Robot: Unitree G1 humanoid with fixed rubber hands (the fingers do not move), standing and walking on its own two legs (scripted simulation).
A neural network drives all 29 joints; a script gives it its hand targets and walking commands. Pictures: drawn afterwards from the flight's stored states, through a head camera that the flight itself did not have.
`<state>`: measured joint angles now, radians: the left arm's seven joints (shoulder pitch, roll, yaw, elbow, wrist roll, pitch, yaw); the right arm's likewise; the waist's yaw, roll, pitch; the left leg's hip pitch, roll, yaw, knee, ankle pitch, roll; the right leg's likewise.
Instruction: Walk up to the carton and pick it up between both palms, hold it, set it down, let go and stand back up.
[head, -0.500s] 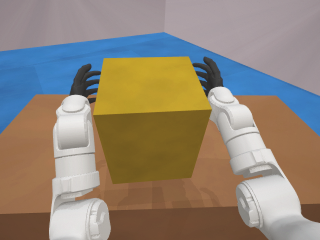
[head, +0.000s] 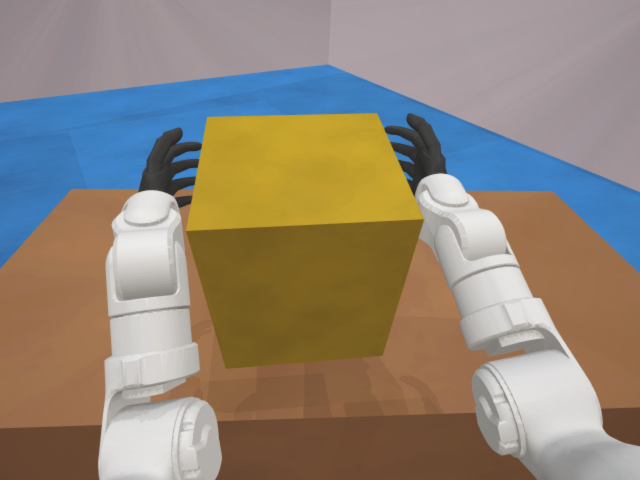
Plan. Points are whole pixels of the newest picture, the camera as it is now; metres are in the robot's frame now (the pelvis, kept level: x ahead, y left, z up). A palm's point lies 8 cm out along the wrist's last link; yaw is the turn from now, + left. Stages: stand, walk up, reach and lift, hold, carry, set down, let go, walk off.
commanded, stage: hold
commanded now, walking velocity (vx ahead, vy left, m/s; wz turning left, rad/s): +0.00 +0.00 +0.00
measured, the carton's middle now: (300, 243) +0.37 +0.01 +0.17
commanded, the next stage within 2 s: set down in 1.08 s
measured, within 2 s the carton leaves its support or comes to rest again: neither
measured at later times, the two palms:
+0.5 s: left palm (160, 198) +0.35 +0.16 +0.25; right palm (426, 180) +0.37 -0.14 +0.26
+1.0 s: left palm (168, 198) +0.36 +0.16 +0.25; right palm (431, 183) +0.37 -0.14 +0.26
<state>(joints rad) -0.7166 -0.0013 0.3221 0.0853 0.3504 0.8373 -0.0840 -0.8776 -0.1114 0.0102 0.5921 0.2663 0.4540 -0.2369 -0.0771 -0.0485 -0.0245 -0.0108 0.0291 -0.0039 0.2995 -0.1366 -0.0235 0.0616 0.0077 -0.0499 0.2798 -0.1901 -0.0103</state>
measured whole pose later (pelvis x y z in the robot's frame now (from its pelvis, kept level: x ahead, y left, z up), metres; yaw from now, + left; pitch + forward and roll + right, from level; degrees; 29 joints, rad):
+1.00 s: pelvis +0.00 +0.00 +0.00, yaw +0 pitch -9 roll +0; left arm -0.73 -0.01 0.33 0.13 0.37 0.83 -0.09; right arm -0.89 -0.12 0.02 0.63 0.28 0.44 -0.24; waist -0.09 -0.05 -0.03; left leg -0.01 0.03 0.00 0.30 -0.14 -0.02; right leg 0.06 0.01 -0.04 0.27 -0.18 -0.01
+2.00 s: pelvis +0.00 -0.01 +0.00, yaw +0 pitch -9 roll +0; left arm -0.61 -0.09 0.32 0.12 0.41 0.59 -0.03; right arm -0.79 -0.07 -0.06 0.75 0.09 0.03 -0.12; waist -0.02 -0.07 0.07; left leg 0.01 0.04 -0.01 0.27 -0.13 -0.04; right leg 0.07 0.02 -0.06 0.28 -0.20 -0.03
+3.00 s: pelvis +0.01 -0.02 +0.00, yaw -1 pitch +0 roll +0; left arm -0.56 -0.17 0.36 0.35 0.36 0.37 0.09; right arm -0.84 -0.10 -0.19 1.04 -0.05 -0.12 0.00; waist 0.09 -0.02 -0.01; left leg -0.15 0.06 0.00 0.24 -0.10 -0.06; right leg -0.11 0.04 -0.05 0.28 -0.18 -0.05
